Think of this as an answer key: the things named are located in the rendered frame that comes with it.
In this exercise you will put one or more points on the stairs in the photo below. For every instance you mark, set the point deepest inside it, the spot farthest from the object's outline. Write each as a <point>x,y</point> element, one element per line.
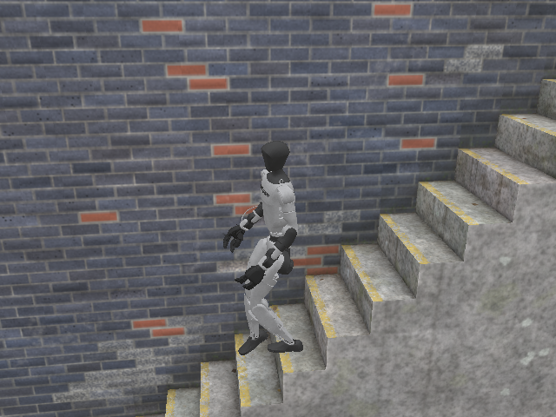
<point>452,313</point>

